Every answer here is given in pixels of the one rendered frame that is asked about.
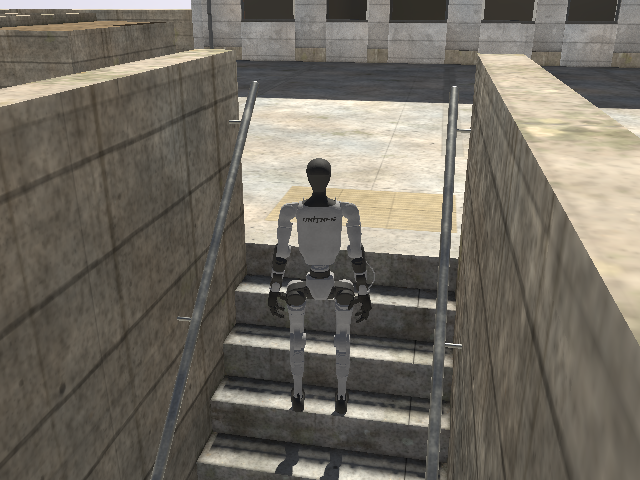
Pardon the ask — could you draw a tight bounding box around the robot right hand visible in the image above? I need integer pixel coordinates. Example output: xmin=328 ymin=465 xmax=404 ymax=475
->
xmin=348 ymin=293 xmax=372 ymax=323

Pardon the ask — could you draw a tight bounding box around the robot left hand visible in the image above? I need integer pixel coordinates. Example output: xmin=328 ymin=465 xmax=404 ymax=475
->
xmin=268 ymin=290 xmax=291 ymax=318

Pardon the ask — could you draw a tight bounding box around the robot right thigh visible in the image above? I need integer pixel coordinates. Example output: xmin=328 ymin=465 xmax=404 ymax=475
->
xmin=334 ymin=279 xmax=355 ymax=352

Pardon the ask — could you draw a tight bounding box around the robot right upper arm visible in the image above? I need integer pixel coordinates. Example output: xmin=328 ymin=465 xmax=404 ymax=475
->
xmin=340 ymin=201 xmax=362 ymax=258

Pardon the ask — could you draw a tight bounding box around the robot left thigh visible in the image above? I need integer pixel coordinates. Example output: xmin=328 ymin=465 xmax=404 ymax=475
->
xmin=286 ymin=280 xmax=307 ymax=350

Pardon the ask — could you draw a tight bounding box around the robot left upper arm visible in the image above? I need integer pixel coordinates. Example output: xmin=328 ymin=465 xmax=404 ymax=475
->
xmin=276 ymin=202 xmax=298 ymax=258

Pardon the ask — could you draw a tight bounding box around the robot thigh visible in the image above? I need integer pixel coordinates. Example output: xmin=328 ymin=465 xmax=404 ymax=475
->
xmin=286 ymin=280 xmax=307 ymax=350
xmin=334 ymin=279 xmax=355 ymax=352

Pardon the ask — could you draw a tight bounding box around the robot left forearm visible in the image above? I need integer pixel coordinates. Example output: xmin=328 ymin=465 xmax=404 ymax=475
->
xmin=269 ymin=243 xmax=287 ymax=292

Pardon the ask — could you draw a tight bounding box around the robot right forearm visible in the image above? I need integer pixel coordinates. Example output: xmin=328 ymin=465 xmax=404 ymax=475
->
xmin=351 ymin=243 xmax=370 ymax=295

